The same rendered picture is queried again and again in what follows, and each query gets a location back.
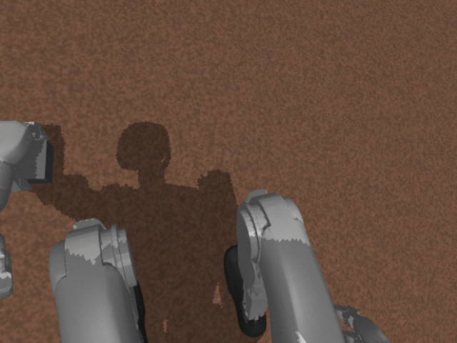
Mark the left robot foot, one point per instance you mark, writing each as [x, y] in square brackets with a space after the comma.
[141, 311]

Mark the left robot hand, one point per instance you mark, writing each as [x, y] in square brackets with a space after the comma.
[16, 139]

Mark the small box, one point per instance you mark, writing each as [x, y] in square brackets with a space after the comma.
[37, 165]

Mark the right robot foot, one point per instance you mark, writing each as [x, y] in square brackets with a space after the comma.
[234, 282]

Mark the left robot arm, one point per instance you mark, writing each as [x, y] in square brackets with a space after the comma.
[6, 282]

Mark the right robot hand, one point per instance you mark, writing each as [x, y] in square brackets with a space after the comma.
[366, 331]

